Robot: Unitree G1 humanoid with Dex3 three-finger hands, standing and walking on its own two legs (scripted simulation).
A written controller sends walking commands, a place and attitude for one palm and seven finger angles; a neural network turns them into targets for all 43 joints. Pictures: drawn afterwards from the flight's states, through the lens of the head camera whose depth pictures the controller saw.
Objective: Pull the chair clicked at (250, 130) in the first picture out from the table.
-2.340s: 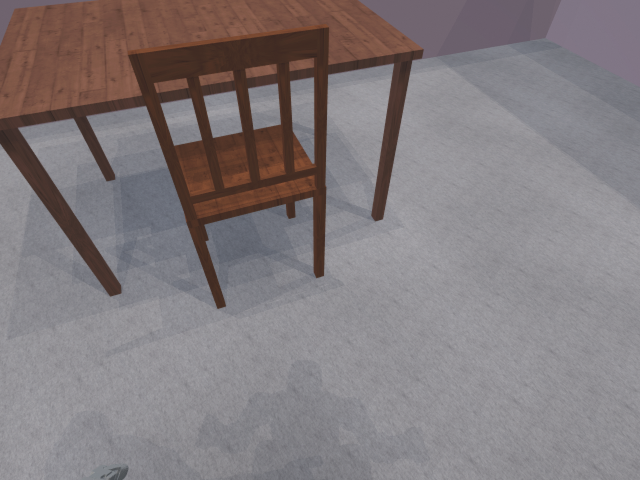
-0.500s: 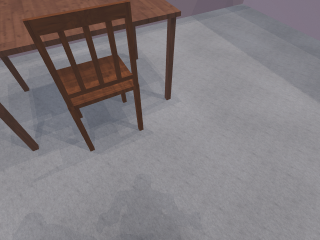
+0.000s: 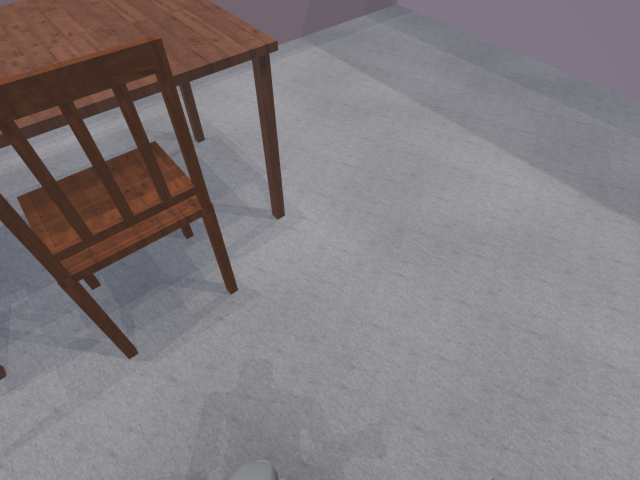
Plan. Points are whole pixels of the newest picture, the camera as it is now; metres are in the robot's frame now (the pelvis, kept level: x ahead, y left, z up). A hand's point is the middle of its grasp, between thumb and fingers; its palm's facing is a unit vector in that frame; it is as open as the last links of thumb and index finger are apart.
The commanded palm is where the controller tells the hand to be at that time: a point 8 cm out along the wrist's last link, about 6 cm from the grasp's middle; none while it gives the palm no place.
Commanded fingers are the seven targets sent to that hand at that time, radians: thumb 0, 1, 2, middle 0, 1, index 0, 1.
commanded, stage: walk to a spot facing it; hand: left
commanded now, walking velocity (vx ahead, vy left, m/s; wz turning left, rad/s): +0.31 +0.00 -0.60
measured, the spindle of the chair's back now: (100, 166) +0.67 +0.57 -0.08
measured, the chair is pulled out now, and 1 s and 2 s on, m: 0.00 0.00 0.00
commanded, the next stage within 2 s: none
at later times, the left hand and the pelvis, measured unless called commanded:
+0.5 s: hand (260, 320) +0.39 +0.16 -0.17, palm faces -0.40 -0.90 -0.17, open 7.4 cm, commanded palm none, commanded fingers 0.00 0.90 0.90 -0.20 -0.30 -0.20 -0.30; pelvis +0.18 +0.04 -0.01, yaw -21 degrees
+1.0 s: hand (279, 278) +0.50 +0.15 -0.19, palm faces -0.54 -0.82 -0.17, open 7.3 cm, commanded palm none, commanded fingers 0.00 0.90 0.90 -0.20 -0.30 -0.20 -0.30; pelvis +0.31 +0.05 -0.02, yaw -38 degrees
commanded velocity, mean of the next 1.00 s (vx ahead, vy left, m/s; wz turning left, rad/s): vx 0.10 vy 0.00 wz -0.60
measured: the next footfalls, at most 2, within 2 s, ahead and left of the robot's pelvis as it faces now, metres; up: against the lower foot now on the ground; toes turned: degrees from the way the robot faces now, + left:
left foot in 0.10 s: +0.12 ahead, +0.15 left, +0.00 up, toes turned -1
right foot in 0.58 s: +0.32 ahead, -0.12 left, +0.00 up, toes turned -30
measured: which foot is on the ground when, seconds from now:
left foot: up 0.00-0.08, down 0.10-0.58, up 0.60-0.94, down 0.96-1.00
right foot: down 0.00-0.10, up 0.12-0.56, down 0.58-0.96, up 0.98-1.00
